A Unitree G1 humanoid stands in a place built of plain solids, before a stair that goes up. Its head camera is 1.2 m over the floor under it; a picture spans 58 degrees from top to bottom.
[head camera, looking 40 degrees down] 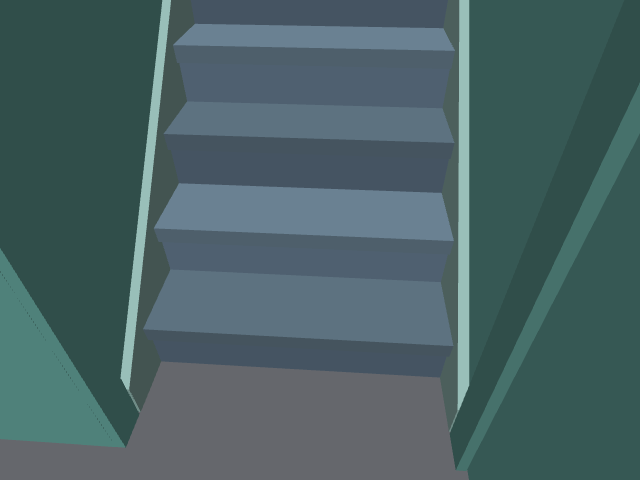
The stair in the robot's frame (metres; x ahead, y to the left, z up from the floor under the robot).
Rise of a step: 0.20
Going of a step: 0.22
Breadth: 0.89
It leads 4 degrees to the right of straight ahead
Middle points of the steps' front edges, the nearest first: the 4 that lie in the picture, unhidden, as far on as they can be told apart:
0.77 0.07 0.19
0.99 0.06 0.39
1.21 0.04 0.59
1.43 0.03 0.79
